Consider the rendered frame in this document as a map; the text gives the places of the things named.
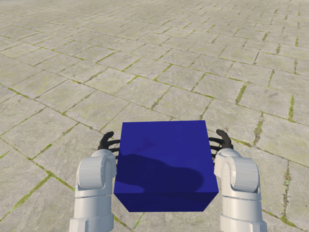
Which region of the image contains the right robot forearm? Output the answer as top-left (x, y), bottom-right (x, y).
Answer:
top-left (214, 148), bottom-right (267, 232)

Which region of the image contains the carton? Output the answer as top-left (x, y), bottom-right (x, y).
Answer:
top-left (113, 120), bottom-right (219, 212)

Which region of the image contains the left robot hand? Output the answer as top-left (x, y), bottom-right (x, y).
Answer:
top-left (98, 131), bottom-right (120, 160)

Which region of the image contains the right robot hand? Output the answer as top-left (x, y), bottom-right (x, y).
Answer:
top-left (209, 129), bottom-right (234, 166)

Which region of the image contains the left robot forearm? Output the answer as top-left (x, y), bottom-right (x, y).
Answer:
top-left (69, 149), bottom-right (117, 232)

